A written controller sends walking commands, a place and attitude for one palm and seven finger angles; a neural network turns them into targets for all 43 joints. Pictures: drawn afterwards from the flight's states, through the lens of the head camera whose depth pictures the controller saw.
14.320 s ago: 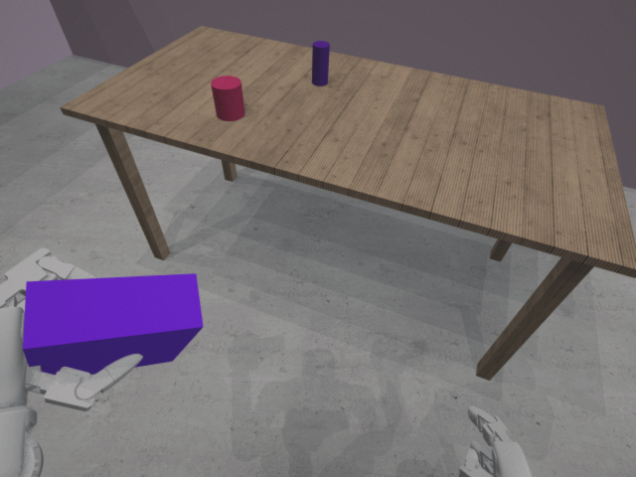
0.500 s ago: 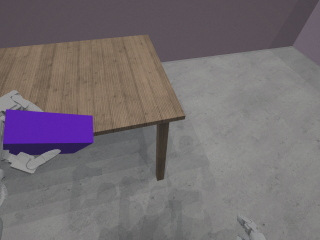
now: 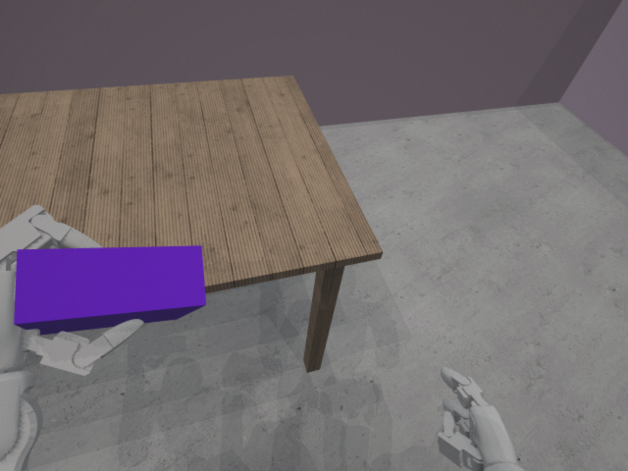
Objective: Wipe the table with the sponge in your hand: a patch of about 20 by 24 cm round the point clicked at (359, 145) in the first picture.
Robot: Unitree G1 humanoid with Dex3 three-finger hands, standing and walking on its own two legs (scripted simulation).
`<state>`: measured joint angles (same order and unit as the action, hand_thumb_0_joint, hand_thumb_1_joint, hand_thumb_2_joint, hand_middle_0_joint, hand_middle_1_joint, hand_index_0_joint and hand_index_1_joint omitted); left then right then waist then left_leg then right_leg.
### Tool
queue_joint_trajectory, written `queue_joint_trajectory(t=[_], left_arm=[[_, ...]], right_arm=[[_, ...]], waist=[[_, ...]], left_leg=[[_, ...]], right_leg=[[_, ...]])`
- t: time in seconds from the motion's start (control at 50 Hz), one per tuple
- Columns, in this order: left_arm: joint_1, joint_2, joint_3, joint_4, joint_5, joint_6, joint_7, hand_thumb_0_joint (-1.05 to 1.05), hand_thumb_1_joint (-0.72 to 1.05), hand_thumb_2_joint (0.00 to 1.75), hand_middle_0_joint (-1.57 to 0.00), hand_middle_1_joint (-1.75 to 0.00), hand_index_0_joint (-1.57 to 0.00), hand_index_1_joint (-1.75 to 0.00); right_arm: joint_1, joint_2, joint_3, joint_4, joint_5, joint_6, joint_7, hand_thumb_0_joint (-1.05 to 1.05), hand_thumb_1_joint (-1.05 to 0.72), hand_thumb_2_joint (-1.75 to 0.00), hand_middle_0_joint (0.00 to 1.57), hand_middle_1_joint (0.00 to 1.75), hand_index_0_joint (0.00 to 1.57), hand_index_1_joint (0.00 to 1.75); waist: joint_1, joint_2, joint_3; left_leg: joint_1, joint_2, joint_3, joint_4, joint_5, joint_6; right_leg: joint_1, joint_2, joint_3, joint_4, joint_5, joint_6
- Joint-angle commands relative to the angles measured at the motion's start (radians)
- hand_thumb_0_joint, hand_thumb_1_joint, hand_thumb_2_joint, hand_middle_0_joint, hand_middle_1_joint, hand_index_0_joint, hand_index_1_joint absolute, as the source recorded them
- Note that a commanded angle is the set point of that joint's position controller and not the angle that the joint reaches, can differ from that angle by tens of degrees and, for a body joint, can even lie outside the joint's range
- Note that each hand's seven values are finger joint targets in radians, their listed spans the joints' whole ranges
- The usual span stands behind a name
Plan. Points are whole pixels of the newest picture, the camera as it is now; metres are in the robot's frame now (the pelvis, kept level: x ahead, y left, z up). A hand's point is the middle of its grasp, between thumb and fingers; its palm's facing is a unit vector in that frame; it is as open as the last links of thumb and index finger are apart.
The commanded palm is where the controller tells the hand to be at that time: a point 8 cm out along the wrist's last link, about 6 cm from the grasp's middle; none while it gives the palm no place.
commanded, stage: shuffle to correct the standing spot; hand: left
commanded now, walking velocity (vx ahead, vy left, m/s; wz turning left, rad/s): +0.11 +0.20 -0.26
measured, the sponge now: (141, 290) +0.24 +0.21 +0.15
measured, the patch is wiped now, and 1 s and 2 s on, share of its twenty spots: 0.00 0.00 0.00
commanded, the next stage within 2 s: none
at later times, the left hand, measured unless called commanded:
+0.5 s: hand (55, 243) +0.27 +0.30 +0.17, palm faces +0.37 -0.83 -0.42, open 9.7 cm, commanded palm +0.20 +0.33 +0.18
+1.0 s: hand out of the picture +0.27 +0.38 +0.17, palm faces +0.36 -0.82 -0.44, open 9.7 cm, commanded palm +0.21 +0.43 +0.18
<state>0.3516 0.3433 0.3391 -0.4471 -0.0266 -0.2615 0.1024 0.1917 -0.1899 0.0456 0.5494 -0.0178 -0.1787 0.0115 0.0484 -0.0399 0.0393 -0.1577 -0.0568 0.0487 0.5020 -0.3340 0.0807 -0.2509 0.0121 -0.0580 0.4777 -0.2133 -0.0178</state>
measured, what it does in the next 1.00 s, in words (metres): steps to the left: left foot, then right foot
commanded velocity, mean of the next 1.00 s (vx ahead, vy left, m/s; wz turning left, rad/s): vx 0.08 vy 0.20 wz -0.05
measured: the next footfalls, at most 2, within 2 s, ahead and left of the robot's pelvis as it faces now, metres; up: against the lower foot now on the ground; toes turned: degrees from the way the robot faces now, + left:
left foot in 0.34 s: +0.09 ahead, +0.18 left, +0.00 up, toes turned -5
right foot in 0.52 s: +0.08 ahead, +0.00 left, +0.00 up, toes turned -6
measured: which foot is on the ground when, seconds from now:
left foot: down 0.00-0.20, up 0.22-0.32, down 0.34-0.52, up 0.54-0.76, down 0.78-1.00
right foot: down 0.00-0.34, up 0.36-0.50, down 0.52-1.00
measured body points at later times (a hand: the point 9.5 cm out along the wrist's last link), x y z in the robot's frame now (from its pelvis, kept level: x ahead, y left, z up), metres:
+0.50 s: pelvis +0.02 +0.06 -0.02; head +0.05 +0.08 +0.43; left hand +0.24 +0.34 +0.19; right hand +0.18 -0.15 -0.10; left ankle +0.05 +0.18 -0.74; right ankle +0.03 -0.03 -0.73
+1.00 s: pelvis +0.05 +0.16 -0.02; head +0.07 +0.15 +0.43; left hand +0.25 +0.42 +0.20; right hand +0.23 -0.08 -0.10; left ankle +0.08 +0.27 -0.72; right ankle +0.05 +0.02 -0.74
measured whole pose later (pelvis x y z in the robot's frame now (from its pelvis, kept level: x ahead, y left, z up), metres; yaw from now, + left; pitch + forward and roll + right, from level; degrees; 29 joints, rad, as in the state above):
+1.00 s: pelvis +0.05 +0.16 -0.02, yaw -1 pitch -2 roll +0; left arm 0.44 0.37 0.38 -0.54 -0.02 -0.23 0.13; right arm 0.17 -0.21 -0.02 0.57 0.02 -0.12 0.01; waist 0.00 0.01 0.09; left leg -0.40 0.01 0.03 0.84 -0.38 -0.01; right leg -0.30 -0.07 -0.06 0.72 -0.38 0.02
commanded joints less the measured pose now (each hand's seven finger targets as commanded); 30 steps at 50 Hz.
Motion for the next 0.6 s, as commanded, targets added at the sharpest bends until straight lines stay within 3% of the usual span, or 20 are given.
queue_joint_trajectory(t=[0.0,0.12,0.14,0.16,0.18,0.2,0.22,0.24,0.28,0.3,0.32,0.34,0.38,0.42,0.46,0.48,0.5,0.52,0.56,0.58], left_arm=[[-0.057,0.183,0.106,-0.231,-0.021,-0.044,0.009,0.0,0.1,1.3,-1.2,-1.6,-1.2,-1.6],[-0.031,0.213,0.141,-0.297,-0.03,-0.026,0.002,0.0,0.1,1.3,-1.2,-1.6,-1.2,-1.6],[-0.011,0.222,0.157,-0.304,-0.032,-0.029,0.007,0.0,0.1,1.3,-1.2,-1.6,-1.2,-1.6],[0.021,0.233,0.169,-0.304,-0.035,-0.029,0.013,0.0,0.1,1.3,-1.2,-1.6,-1.2,-1.6],[0.021,0.228,0.168,-0.323,-0.046,-0.042,0.02,0.0,0.1,1.3,-1.2,-1.6,-1.2,-1.6],[0.017,0.214,0.173,-0.329,-0.051,-0.058,0.03,0.0,0.1,1.3,-1.2,-1.6,-1.2,-1.6],[0.001,0.203,0.161,-0.363,-0.043,-0.058,0.033,0.0,0.1,1.3,-1.2,-1.6,-1.2,-1.6],[-0.042,0.188,0.136,-0.414,-0.021,-0.063,0.034,0.0,0.1,1.3,-1.2,-1.6,-1.2,-1.6],[-0.091,0.198,0.125,-0.395,-0.012,-0.054,0.025,0.0,0.1,1.3,-1.2,-1.6,-1.2,-1.6],[-0.09,0.2,0.128,-0.37,-0.011,-0.051,0.023,0.0,0.1,1.3,-1.2,-1.6,-1.2,-1.6],[-0.121,0.207,0.141,-0.39,-0.004,-0.058,0.023,0.0,0.1,1.3,-1.2,-1.6,-1.2,-1.6],[-0.109,0.22,0.167,-0.304,-0.001,-0.053,0.025,0.0,0.1,1.3,-1.2,-1.6,-1.2,-1.6],[-0.128,0.244,0.177,-0.313,-0.002,-0.052,0.021,0.0,0.1,1.3,-1.2,-1.6,-1.2,-1.6],[-0.077,0.214,0.158,-0.3,0.0,-0.046,0.019,0.0,0.1,1.3,-1.2,-1.6,-1.2,-1.6],[-0.02,0.219,0.17,-0.302,0.002,-0.04,0.021,0.0,0.1,1.3,-1.2,-1.6,-1.2,-1.6],[0.004,0.236,0.179,-0.311,0.007,-0.045,0.026,0.0,0.1,1.3,-1.2,-1.6,-1.2,-1.6],[0.032,0.273,0.203,-0.299,0.007,-0.043,0.033,0.0,0.1,1.3,-1.2,-1.6,-1.2,-1.6],[0.052,0.242,0.209,-0.258,-0.028,-0.033,0.032,0.0,0.1,1.3,-1.2,-1.6,-1.2,-1.6],[0.121,0.275,0.253,-0.264,-0.031,-0.031,0.035,0.0,0.1,1.3,-1.2,-1.6,-1.2,-1.6],[0.157,0.254,0.246,-0.256,-0.026,-0.039,0.04,0.0,0.1,1.3,-1.2,-1.6,-1.2,-1.6]], right_arm=[[-0.062,-0.147,-0.066,-0.163,0.011,-0.004,-0.016,0.0,-0.9,-0.9,0.2,0.3,0.2,0.3],[-0.072,-0.146,-0.079,-0.192,0.011,0.036,0.0,0.0,-0.9,-0.9,0.2,0.3,0.2,0.3],[-0.077,-0.15,-0.086,-0.196,0.017,0.039,0.003,0.0,-0.9,-0.9,0.2,0.3,0.2,0.3],[-0.078,-0.156,-0.093,-0.196,0.03,0.041,0.006,0.0,-0.9,-0.9,0.2,0.3,0.2,0.3],[-0.084,-0.16,-0.105,-0.199,0.037,0.04,0.008,0.0,-0.9,-0.9,0.2,0.3,0.2,0.3],[-0.072,-0.157,-0.098,-0.176,0.03,0.04,0.014,0.0,-0.9,-0.9,0.2,0.3,0.2,0.3],[-0.046,-0.143,-0.093,-0.161,0.027,0.051,0.022,0.0,-0.9,-0.9,0.2,0.3,0.2,0.3],[-0.057,-0.121,-0.076,-0.151,0.014,0.06,0.025,0.0,-0.9,-0.9,0.2,0.3,0.2,0.3],[-0.049,-0.099,-0.07,-0.106,0.021,0.06,-0.003,0.0,-0.9,-0.9,0.2,0.3,0.2,0.3],[-0.046,-0.129,-0.086,-0.112,0.028,0.041,-0.02,0.0,-0.9,-0.9,0.2,0.3,0.2,0.3],[-0.045,-0.163,-0.105,-0.137,0.028,0.022,-0.027,0.0,-0.9,-0.9,0.2,0.3,0.2,0.3],[-0.025,-0.132,-0.11,-0.142,0.037,0.009,-0.026,0.0,-0.9,-0.9,0.2,0.3,0.2,0.3],[-0.04,-0.118,-0.094,-0.131,0.024,-0.006,-0.019,0.0,-0.9,-0.9,0.2,0.3,0.2,0.3],[-0.056,-0.134,-0.092,-0.123,0.033,-0.01,-0.007,0.0,-0.9,-0.9,0.2,0.3,0.2,0.3],[-0.098,-0.136,-0.071,-0.134,0.037,-0.01,0.004,0.0,-0.9,-0.9,0.2,0.3,0.2,0.3],[-0.092,-0.124,-0.068,-0.135,0.035,-0.004,0.005,0.0,-0.9,-0.9,0.2,0.3,0.2,0.3],[-0.083,-0.11,-0.069,-0.15,0.028,0.006,0.009,0.0,-0.9,-0.9,0.2,0.3,0.2,0.3],[-0.057,-0.144,-0.09,-0.137,0.028,0.005,0.007,0.0,-0.9,-0.9,0.2,0.3,0.2,0.3],[-0.062,-0.149,-0.097,-0.117,0.032,0.023,0.013,0.0,-0.9,-0.9,0.2,0.3,0.2,0.3],[-0.055,-0.127,-0.087,-0.106,0.027,0.036,0.008,0.0,-0.9,-0.9,0.2,0.3,0.2,0.3]], waist=[[-0.03,0.12,-0.168],[-0.019,0.177,-0.156],[0.001,0.104,-0.183],[0.011,-0.041,-0.221],[0.015,-0.211,-0.196],[0.002,-0.155,-0.145],[-0.019,-0.047,-0.099],[-0.048,0.009,-0.114],[-0.08,0.185,-0.158],[-0.076,0.313,-0.118],[-0.057,0.469,-0.112],[-0.056,0.353,-0.086],[-0.059,0.238,-0.105],[-0.049,0.208,-0.125],[-0.019,0.209,-0.145],[-0.019,0.109,-0.172],[-0.021,-0.15,-0.179],[-0.025,-0.196,-0.121],[-0.035,-0.079,-0.069],[-0.04,-0.057,-0.089]], left_leg=[[-0.064,0.127,-0.097,-0.067,0.507,-0.122],[-0.046,0.138,-0.06,0.047,0.774,-0.166],[-0.178,0.109,-0.057,0.193,0.736,-0.177],[-0.305,0.051,-0.048,0.444,0.605,-0.184],[-0.472,0.017,-0.122,0.703,0.082,-0.15],[-0.551,0.123,-0.329,0.745,-0.267,-0.082],[-0.482,0.195,-0.397,0.642,-0.277,-0.066],[-0.318,0.205,-0.313,0.454,-0.176,-0.06],[0.058,0.043,-0.043,0.102,0.102,-0.095],[0.083,0.083,-0.108,-0.034,0.077,-0.068],[-0.02,0.241,-0.336,-0.152,0.048,0.029],[-0.088,0.271,-0.397,-0.169,0.166,0.105],[-0.029,0.31,-0.452,-0.119,0.392,0.165],[-0.064,0.264,-0.303,-0.057,0.459,0.126],[-0.21,0.196,-0.163,0.023,0.294,0.046],[-0.349,0.141,-0.132,0.14,0.132,0.007],[-0.533,0.027,-0.024,0.414,-0.06,-0.047],[-0.536,0.039,-0.083,0.607,-0.115,-0.086],[-0.54,0.111,-0.171,0.68,-0.103,-0.099],[-0.541,0.137,-0.172,0.667,-0.072,-0.102]], right_leg=[[0.165,-0.052,0.097,0.109,0.285,-0.053],[0.168,-0.017,-0.012,0.101,0.129,-0.062],[0.308,-0.054,0.046,0.089,0.245,-0.107],[0.382,-0.173,0.225,0.091,0.451,-0.202],[0.376,-0.387,0.509,0.02,0.58,-0.309],[0.284,-0.498,0.622,-0.013,0.542,-0.304],[0.132,-0.487,0.545,-0.005,0.449,-0.241],[-0.029,-0.402,0.405,0.018,0.341,-0.183],[-0.231,-0.159,0.119,0.114,-0.022,-0.065],[-0.258,-0.057,0.067,0.277,-0.145,-0.032],[-0.24,0.038,0.005,0.509,-0.325,0.011],[-0.239,0.059,0.026,0.615,-0.37,0.01],[-0.291,-0.007,0.083,0.651,-0.36,0.011],[-0.15,-0.025,0.047,0.412,-0.279,0.006],[0.121,-0.022,0.007,0.086,-0.078,0.005],[0.298,-0.086,0.099,-0.037,-0.006,-0.014],[0.396,-0.322,0.462,-0.158,-0.023,-0.111],[0.243,-0.451,0.613,-0.234,-0.059,-0.175],[0.129,-0.449,0.565,-0.186,0.029,-0.216],[0.152,-0.412,0.443,-0.135,0.175,-0.2]])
